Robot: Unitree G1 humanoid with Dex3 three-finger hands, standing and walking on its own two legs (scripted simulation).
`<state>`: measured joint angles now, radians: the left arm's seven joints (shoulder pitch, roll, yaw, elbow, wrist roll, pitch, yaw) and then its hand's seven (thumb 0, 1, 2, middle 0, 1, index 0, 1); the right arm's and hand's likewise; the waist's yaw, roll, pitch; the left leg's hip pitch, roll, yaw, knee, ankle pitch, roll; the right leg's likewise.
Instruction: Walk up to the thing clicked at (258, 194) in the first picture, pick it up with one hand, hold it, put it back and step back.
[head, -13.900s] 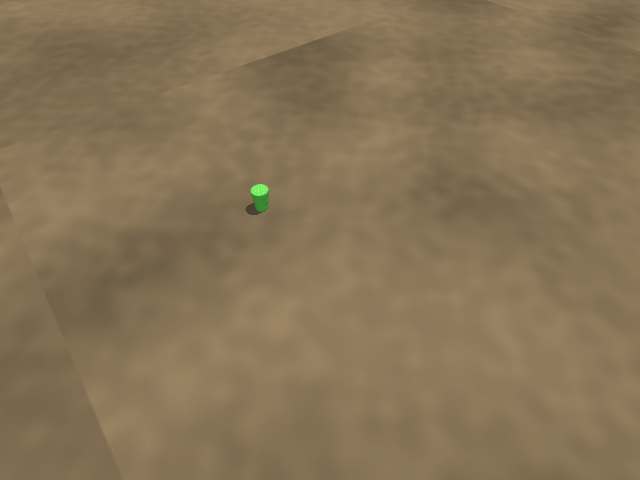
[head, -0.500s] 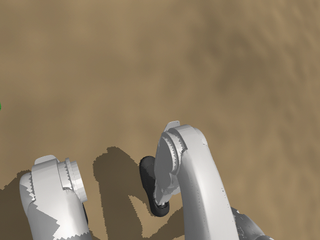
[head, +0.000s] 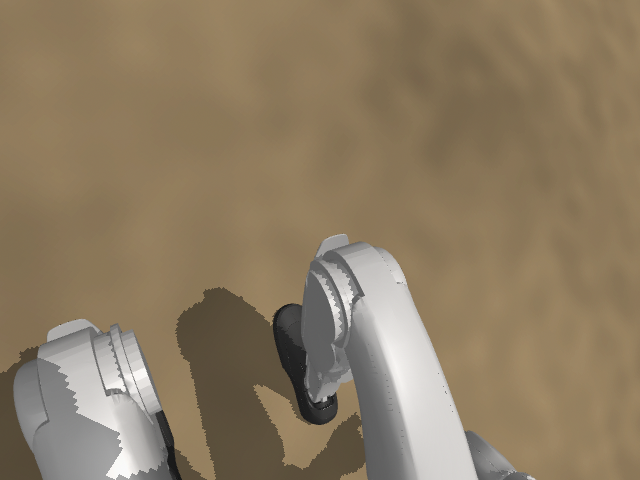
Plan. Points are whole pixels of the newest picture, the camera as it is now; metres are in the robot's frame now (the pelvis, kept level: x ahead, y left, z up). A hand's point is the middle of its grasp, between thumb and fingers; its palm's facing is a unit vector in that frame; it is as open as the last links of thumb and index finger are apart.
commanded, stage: rest palm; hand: left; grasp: from above
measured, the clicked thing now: out of the picture +0.46 +0.31 -0.25
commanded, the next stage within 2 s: close in 0.06 s
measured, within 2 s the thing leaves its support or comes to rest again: neither
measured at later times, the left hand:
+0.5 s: hand out of the picture +0.45 +0.32 -0.23, palm faces -0.45 -0.11 -0.89, open 13.6 cm
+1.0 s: hand out of the picture +0.45 +0.31 -0.22, palm faces -0.46 -0.13 -0.88, open 13.0 cm
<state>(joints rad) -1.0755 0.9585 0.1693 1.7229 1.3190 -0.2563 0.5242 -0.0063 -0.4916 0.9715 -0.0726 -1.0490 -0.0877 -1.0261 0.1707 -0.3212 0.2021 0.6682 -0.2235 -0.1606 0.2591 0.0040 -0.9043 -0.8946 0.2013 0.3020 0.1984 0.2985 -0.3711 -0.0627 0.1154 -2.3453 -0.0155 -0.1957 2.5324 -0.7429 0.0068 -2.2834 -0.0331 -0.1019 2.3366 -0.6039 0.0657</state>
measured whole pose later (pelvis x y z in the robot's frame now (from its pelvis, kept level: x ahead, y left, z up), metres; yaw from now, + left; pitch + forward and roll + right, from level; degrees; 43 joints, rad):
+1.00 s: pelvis +0.00 +0.00 +0.00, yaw -1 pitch +30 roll -13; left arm -1.07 0.96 0.12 1.74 1.34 -0.25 0.57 -0.01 -0.40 1.05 -0.16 -1.14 -0.12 -1.12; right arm 0.16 -0.34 0.22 0.67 -0.25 -0.18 0.27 0.00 -0.91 -0.90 0.20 0.30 0.20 0.30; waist -0.37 -0.08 0.10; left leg -2.34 -0.02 -0.21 2.54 -0.74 0.01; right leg -2.28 -0.03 -0.11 2.33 -0.60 0.07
